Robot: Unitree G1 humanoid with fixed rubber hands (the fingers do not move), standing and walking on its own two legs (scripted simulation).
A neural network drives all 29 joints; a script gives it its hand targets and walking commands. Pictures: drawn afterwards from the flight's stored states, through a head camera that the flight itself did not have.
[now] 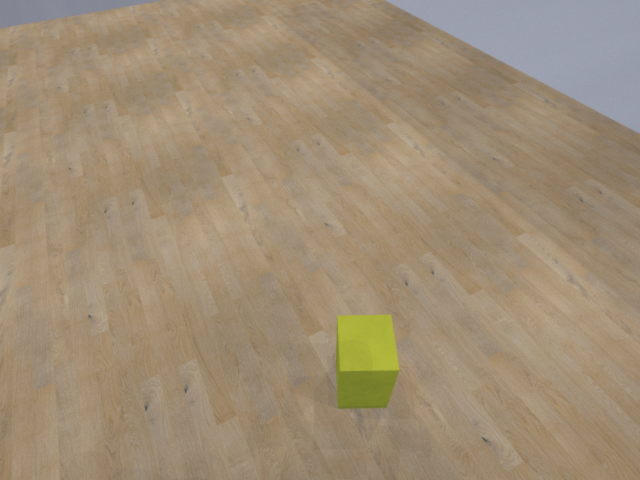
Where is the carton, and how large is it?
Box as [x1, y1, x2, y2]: [336, 315, 398, 408]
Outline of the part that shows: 337,316 336,372 338,408 386,407 398,372 398,364 390,315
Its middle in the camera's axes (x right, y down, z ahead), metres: +0.13 +0.37 +1.14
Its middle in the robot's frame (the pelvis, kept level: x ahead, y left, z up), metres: +0.53 -0.08 -0.63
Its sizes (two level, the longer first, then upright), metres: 0.161 0.152 0.292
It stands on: the floor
